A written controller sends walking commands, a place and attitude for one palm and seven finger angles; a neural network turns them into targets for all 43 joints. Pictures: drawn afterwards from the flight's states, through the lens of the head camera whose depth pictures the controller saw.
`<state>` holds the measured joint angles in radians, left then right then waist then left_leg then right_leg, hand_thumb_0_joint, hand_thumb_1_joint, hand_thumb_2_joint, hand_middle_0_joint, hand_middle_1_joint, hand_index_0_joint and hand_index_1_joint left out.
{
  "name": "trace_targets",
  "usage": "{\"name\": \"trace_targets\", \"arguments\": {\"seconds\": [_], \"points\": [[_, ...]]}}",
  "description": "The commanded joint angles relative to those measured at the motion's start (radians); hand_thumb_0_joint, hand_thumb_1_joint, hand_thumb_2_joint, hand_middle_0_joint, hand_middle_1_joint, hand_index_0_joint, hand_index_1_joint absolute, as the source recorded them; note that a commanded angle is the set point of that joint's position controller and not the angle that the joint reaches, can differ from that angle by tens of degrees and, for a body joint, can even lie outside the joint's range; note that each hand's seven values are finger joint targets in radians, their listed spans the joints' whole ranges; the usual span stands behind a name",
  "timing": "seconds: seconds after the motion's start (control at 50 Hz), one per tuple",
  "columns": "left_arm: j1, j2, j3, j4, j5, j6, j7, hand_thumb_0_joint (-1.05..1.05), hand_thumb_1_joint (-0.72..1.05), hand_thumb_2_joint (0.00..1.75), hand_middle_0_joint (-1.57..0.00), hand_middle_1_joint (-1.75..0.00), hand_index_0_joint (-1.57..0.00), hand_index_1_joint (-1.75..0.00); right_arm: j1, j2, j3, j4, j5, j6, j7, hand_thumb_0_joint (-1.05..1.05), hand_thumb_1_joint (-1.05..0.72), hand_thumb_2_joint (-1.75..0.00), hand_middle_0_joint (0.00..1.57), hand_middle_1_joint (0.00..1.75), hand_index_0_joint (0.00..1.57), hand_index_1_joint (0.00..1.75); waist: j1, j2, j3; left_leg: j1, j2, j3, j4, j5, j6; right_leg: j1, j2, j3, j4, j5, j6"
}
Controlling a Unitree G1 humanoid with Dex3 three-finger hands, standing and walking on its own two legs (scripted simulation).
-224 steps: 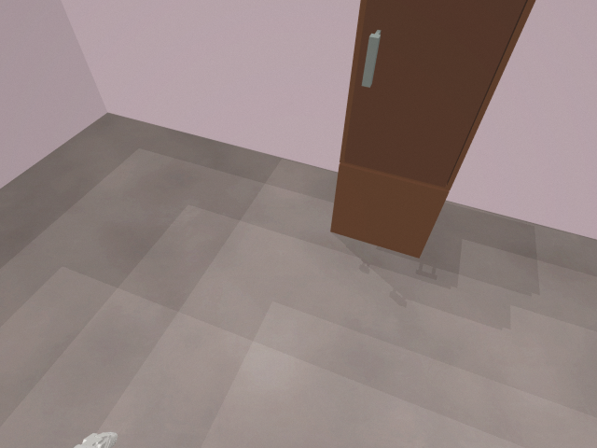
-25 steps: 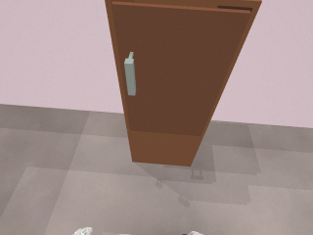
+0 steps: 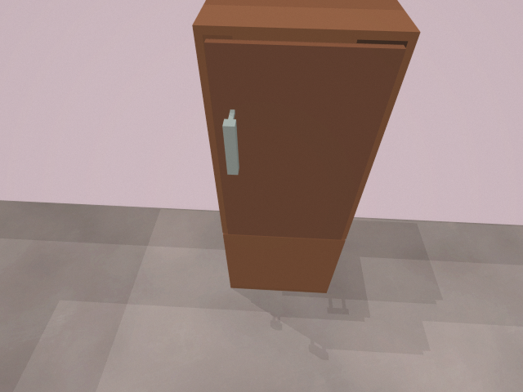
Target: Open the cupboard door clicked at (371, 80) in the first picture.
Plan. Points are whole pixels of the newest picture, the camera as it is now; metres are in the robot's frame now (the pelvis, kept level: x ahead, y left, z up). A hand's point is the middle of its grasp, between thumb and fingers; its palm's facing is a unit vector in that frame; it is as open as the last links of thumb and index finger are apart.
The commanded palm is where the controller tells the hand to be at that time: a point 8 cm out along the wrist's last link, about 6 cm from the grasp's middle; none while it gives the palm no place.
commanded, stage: come to a stop and stand still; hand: left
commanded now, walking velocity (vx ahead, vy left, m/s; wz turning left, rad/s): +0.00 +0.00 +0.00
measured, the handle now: (232, 142) +0.60 +0.10 +0.04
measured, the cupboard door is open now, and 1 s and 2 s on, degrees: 0 0 0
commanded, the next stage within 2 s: look again from close up in 0.46 s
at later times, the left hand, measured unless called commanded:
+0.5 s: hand out of the picture -0.05 +0.13 -0.18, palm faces +0.04 -0.99 -0.14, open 7.4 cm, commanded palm none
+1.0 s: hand out of the picture +0.02 +0.17 -0.18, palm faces +0.02 -0.98 -0.21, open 7.4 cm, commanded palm none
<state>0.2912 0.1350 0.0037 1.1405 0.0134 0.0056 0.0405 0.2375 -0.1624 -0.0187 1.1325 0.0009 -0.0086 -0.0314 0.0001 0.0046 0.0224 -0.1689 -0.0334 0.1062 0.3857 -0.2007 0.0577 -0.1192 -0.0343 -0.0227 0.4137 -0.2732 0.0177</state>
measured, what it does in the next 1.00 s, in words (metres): stands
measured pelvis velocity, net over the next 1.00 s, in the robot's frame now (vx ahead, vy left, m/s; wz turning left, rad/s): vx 0.00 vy -0.01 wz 0.00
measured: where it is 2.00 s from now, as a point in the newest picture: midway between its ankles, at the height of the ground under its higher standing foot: outside the picture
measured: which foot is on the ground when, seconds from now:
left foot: down 0.00-1.00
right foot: down 0.00-1.00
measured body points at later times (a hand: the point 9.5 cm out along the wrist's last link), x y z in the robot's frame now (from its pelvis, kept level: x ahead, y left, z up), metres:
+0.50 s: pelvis -0.02 -0.02 +0.00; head -0.01 -0.01 +0.45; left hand -0.05 +0.18 -0.16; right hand -0.06 -0.22 -0.16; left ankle +0.01 +0.08 -0.74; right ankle -0.03 -0.13 -0.74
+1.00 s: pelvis +0.00 -0.01 -0.01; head +0.01 -0.01 +0.44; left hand +0.02 +0.22 -0.16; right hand +0.02 -0.23 -0.17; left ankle +0.01 +0.08 -0.74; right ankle -0.03 -0.13 -0.74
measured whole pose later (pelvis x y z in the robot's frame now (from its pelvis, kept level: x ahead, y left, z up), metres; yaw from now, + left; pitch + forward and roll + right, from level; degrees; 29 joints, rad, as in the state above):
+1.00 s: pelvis +0.00 -0.01 -0.01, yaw +0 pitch +0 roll +0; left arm 0.29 0.15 0.00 1.07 0.02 -0.02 0.04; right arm 0.28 -0.17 0.01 1.08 -0.01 -0.03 -0.02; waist 0.00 0.01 0.00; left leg -0.23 -0.02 0.10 0.50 -0.26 0.05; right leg -0.17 -0.02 -0.03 0.51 -0.33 0.00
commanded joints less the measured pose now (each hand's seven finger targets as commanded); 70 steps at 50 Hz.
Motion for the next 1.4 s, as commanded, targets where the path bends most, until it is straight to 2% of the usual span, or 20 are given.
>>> {"name": "trace_targets", "arguments": {"seconds": [0.0,0.16,0.36,0.52,0.54,0.56,0.58,0.6,0.62,0.68,0.72,0.84,0.92,1.02,1.14,1.22,1.28,1.32,1.36,1.38], "points": [[0.044,0.095,0.005,-0.020,-0.004,-0.011,0.002,0.00,0.90,0.90,-0.20,-0.30,-0.20,-0.30,0.066,-0.078,-0.001,-0.009,-0.005,-0.006,0.000,0.00,-0.90,-0.90,0.20,0.30,0.20,0.30,-0.007,-0.057,0.059,0.025,0.139,-0.150,-0.097,0.046,-0.024,-0.097,-0.088,0.078,-0.104,0.073,-0.037],[0.077,0.072,0.005,-0.011,-0.005,-0.010,0.002,0.00,0.90,0.90,-0.20,-0.30,-0.20,-0.30,0.105,-0.054,0.003,0.014,-0.010,-0.001,-0.002,0.00,-0.90,-0.90,0.20,0.30,0.20,0.30,-0.004,0.002,0.103,-0.035,0.134,-0.159,-0.123,-0.074,-0.028,-0.123,-0.076,0.080,-0.113,0.002,-0.042],[0.111,0.048,0.004,-0.009,-0.005,-0.017,0.002,0.00,0.90,0.90,-0.20,-0.30,-0.20,-0.30,0.141,-0.031,0.000,0.021,-0.010,-0.002,-0.004,0.00,-0.90,-0.90,0.20,0.30,0.20,0.30,-0.005,-0.021,0.078,-0.029,0.133,-0.152,-0.097,-0.064,-0.027,-0.147,-0.073,0.092,-0.115,-0.019,-0.046],[0.120,0.039,0.002,-0.002,-0.005,-0.022,0.005,0.00,0.90,0.90,-0.20,-0.30,-0.20,-0.30,0.144,-0.023,0.003,0.024,-0.008,-0.009,-0.007,0.00,-0.90,-0.90,0.20,0.30,0.20,0.30,-0.006,-0.013,0.075,-0.017,0.138,-0.144,-0.078,0.007,-0.028,-0.136,-0.070,0.089,-0.107,0.044,-0.046],[0.152,0.080,-0.009,0.002,0.019,-0.052,0.037,0.00,0.90,0.90,-0.20,-0.30,-0.20,-0.30,0.048,-0.071,0.013,-0.057,-0.008,-0.027,0.010,0.00,-0.90,-0.90,0.20,0.30,0.20,0.30,0.025,0.015,0.103,-0.100,0.146,-0.122,0.122,0.127,-0.053,-0.143,-0.097,0.104,-0.088,0.247,-0.051],[0.114,0.114,0.000,-0.049,0.004,-0.054,0.027,0.00,0.90,0.90,-0.20,-0.30,-0.20,-0.30,0.093,-0.031,0.009,-0.082,-0.013,-0.013,0.017,0.00,-0.90,-0.90,0.20,0.30,0.20,0.30,-0.026,0.011,0.050,-0.080,0.106,-0.127,0.100,-0.094,-0.050,-0.181,-0.125,0.144,-0.123,-0.087,-0.078],[0.077,0.106,-0.001,-0.071,0.006,-0.052,0.021,0.00,0.90,0.90,-0.20,-0.30,-0.20,-0.30,0.134,-0.043,0.005,-0.083,-0.020,-0.008,0.019,0.00,-0.90,-0.90,0.20,0.30,0.20,0.30,-0.047,0.007,0.056,-0.094,0.100,-0.128,0.104,-0.122,-0.044,-0.223,-0.099,0.133,-0.096,-0.215,-0.089],[0.075,0.098,0.003,-0.079,0.008,-0.055,0.017,0.00,0.90,0.90,-0.20,-0.30,-0.20,-0.30,0.158,-0.041,0.006,-0.086,-0.027,-0.013,0.020,0.00,-0.90,-0.90,0.20,0.30,0.20,0.30,-0.046,0.098,0.011,-0.082,0.106,-0.135,0.095,-0.086,-0.032,-0.207,-0.086,0.098,-0.041,-0.148,-0.093],[0.087,0.092,0.002,-0.079,0.004,-0.055,0.012,0.00,0.90,0.90,-0.20,-0.30,-0.20,-0.30,0.150,-0.036,0.008,-0.094,-0.025,-0.016,0.019,0.00,-0.90,-0.90,0.20,0.30,0.20,0.30,-0.034,0.120,0.009,-0.100,0.115,-0.157,0.064,-0.083,-0.021,-0.186,-0.064,0.086,-0.011,-0.114,-0.092],[0.103,0.067,-0.006,-0.074,0.003,-0.051,0.006,0.00,0.90,0.90,-0.20,-0.30,-0.20,-0.30,0.129,-0.052,0.010,-0.114,-0.018,-0.021,0.013,0.00,-0.90,-0.90,0.20,0.30,0.20,0.30,-0.015,-0.013,0.038,-0.132,0.128,-0.175,0.026,-0.070,-0.004,-0.160,-0.048,0.078,0.004,-0.059,-0.082],[0.093,0.070,-0.005,-0.079,0.004,-0.049,0.004,0.00,0.90,0.90,-0.20,-0.30,-0.20,-0.30,0.127,-0.061,0.010,-0.115,-0.017,-0.026,0.012,0.00,-0.90,-0.90,0.20,0.30,0.20,0.30,-0.010,-0.043,0.054,-0.133,0.130,-0.178,0.013,-0.023,0.000,-0.151,-0.048,0.069,0.016,-0.014,-0.073],[0.089,0.096,0.000,-0.086,0.001,-0.045,0.004,0.00,0.90,0.90,-0.20,-0.30,-0.20,-0.30,0.108,-0.083,0.012,-0.098,-0.016,-0.034,0.007,0.00,-0.90,-0.90,0.20,0.30,0.20,0.30,0.000,-0.034,0.040,-0.078,0.132,-0.152,0.018,0.097,-0.001,-0.120,-0.059,0.070,0.016,0.099,-0.062],[0.079,0.109,0.003,-0.090,0.002,-0.039,0.004,0.00,0.90,0.90,-0.20,-0.30,-0.20,-0.30,0.095,-0.094,0.014,-0.089,-0.015,-0.034,0.005,0.00,-0.90,-0.90,0.20,0.30,0.20,0.30,0.001,-0.017,0.039,-0.064,0.136,-0.149,0.007,0.118,-0.001,-0.108,-0.058,0.069,0.014,0.117,-0.059],[0.076,0.123,0.006,-0.089,0.002,-0.038,0.003,0.00,0.90,0.90,-0.20,-0.30,-0.20,-0.30,0.078,-0.103,0.013,-0.079,-0.015,-0.036,0.002,0.00,-0.90,-0.90,0.20,0.30,0.20,0.30,0.004,-0.016,-0.002,-0.022,0.141,-0.139,0.018,0.183,-0.002,-0.081,-0.064,0.071,0.014,0.182,-0.056],[0.069,0.129,0.005,-0.083,0.002,-0.034,0.002,0.00,0.90,0.90,-0.20,-0.30,-0.20,-0.30,0.064,-0.105,0.012,-0.065,-0.014,-0.034,0.000,0.00,-0.90,-0.90,0.20,0.30,0.20,0.30,0.004,-0.010,0.005,-0.006,0.145,-0.130,0.014,0.194,-0.006,-0.081,-0.067,0.073,0.006,0.202,-0.054],[0.080,0.111,0.010,-0.078,0.009,-0.015,-0.009,0.00,0.90,0.90,-0.20,-0.30,-0.20,-0.30,0.079,-0.120,0.002,-0.056,-0.020,-0.024,-0.005,0.00,-0.90,-0.90,0.20,0.30,0.20,0.30,-0.005,0.017,0.030,-0.001,0.190,-0.160,-0.014,0.054,0.016,-0.141,-0.028,0.027,0.052,0.033,-0.052],[0.070,0.101,0.019,-0.104,0.020,0.002,-0.023,0.00,0.90,0.90,-0.20,-0.30,-0.20,-0.30,0.098,-0.162,-0.022,-0.067,-0.025,-0.013,-0.014,0.00,-0.90,-0.90,0.20,0.30,0.20,0.30,-0.016,0.090,0.082,-0.002,0.286,-0.288,-0.092,-0.098,0.072,-0.268,0.014,-0.020,0.160,-0.099,-0.050],[0.063,0.094,0.026,-0.121,0.025,0.008,-0.031,0.00,0.90,0.90,-0.20,-0.30,-0.20,-0.30,0.115,-0.179,-0.037,-0.081,-0.028,-0.011,-0.020,0.00,-0.90,-0.90,0.20,0.30,0.20,0.30,-0.023,0.107,0.056,0.012,0.353,-0.336,-0.095,-0.079,0.118,-0.313,0.015,-0.028,0.255,-0.164,-0.050],[0.070,0.080,0.032,-0.131,0.024,0.010,-0.040,0.00,0.90,0.90,-0.20,-0.30,-0.20,-0.30,0.100,-0.181,-0.042,-0.093,-0.032,-0.012,-0.020,0.00,-0.90,-0.90,0.20,0.30,0.20,0.30,-0.013,0.114,0.042,-0.047,0.371,-0.313,-0.082,-0.080,0.131,-0.282,0.003,-0.024,0.280,-0.183,-0.054],[0.093,0.071,0.036,-0.129,0.024,0.008,-0.044,0.00,0.90,0.90,-0.20,-0.30,-0.20,-0.30,0.078,-0.175,-0.042,-0.101,-0.032,-0.012,-0.020,0.00,-0.90,-0.90,0.20,0.30,0.20,0.30,0.006,0.095,0.033,-0.108,0.350,-0.270,-0.049,-0.083,0.112,-0.204,0.004,-0.024,0.204,-0.136,-0.056]]}}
